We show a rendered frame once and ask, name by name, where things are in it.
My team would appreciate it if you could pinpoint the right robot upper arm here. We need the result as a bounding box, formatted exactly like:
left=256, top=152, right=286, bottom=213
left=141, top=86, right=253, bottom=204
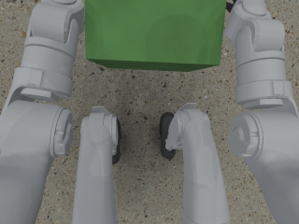
left=227, top=111, right=299, bottom=224

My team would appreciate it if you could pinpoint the right robot forearm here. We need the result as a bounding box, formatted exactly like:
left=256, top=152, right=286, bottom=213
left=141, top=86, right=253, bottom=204
left=224, top=0, right=299, bottom=119

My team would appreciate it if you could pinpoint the right robot hand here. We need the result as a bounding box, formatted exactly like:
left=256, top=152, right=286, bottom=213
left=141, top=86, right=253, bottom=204
left=225, top=0, right=236, bottom=13

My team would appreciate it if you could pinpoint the left robot forearm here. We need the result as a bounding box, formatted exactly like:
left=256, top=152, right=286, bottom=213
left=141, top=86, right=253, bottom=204
left=0, top=0, right=85, bottom=123

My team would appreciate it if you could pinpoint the robot right foot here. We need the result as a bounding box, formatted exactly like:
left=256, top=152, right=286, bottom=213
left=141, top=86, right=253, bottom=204
left=159, top=112, right=176, bottom=159

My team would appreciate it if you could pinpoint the carton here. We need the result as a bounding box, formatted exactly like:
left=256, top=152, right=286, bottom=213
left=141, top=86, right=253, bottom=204
left=84, top=0, right=227, bottom=72

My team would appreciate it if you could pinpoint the robot left thigh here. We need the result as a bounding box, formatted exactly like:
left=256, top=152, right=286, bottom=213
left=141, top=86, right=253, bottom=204
left=71, top=112, right=119, bottom=224

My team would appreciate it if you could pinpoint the left robot upper arm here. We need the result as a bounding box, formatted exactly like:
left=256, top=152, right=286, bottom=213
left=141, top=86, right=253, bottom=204
left=0, top=100, right=74, bottom=224

